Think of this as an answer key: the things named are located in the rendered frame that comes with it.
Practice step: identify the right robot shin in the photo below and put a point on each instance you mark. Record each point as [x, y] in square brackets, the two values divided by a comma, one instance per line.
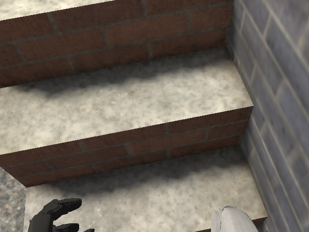
[229, 206]

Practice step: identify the left robot hand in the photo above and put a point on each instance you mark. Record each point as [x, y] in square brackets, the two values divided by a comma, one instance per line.
[43, 221]

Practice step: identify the right robot thigh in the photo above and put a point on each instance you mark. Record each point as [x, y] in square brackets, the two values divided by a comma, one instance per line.
[231, 220]

